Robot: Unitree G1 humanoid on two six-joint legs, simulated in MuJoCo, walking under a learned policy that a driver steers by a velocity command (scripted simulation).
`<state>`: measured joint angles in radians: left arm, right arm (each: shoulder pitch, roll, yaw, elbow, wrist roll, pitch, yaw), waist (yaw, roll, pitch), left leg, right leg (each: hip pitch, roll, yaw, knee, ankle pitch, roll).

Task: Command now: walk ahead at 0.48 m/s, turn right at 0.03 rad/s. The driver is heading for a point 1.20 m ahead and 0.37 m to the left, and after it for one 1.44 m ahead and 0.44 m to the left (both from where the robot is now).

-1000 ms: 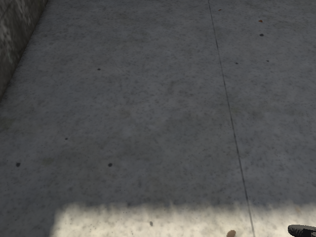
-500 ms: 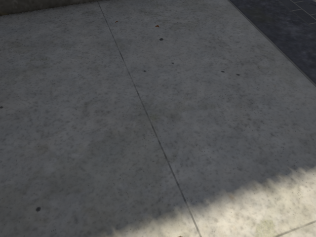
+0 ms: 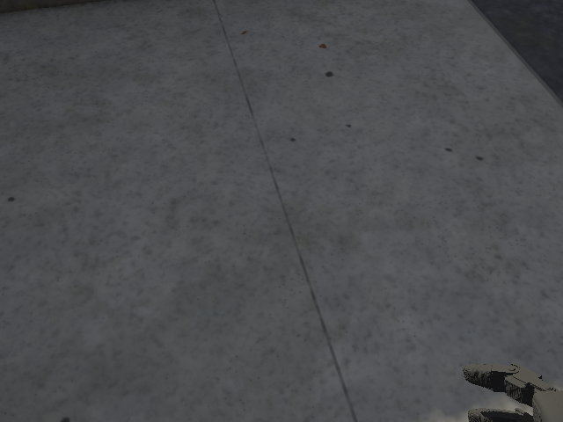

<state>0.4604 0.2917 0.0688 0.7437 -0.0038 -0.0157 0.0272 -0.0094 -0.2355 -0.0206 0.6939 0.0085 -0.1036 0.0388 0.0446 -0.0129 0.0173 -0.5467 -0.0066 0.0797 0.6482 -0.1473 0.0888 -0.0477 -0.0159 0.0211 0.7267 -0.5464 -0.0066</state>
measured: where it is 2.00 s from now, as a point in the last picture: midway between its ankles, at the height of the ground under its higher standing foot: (216, 215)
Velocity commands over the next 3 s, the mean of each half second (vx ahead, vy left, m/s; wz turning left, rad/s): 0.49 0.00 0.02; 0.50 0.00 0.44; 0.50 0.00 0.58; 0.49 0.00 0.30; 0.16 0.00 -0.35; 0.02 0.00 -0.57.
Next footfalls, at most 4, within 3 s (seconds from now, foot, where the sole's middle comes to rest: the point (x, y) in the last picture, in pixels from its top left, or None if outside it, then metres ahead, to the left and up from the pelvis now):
0.50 right None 0.45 -0.14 -0.75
1.06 left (248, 318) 0.70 0.14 -0.75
1.52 right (270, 211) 1.05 0.10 -0.75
2.00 left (146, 204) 1.06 0.47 -0.75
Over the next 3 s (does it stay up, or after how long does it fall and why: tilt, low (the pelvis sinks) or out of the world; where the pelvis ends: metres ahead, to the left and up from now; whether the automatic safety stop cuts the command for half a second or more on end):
stays up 1.13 0.39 0.02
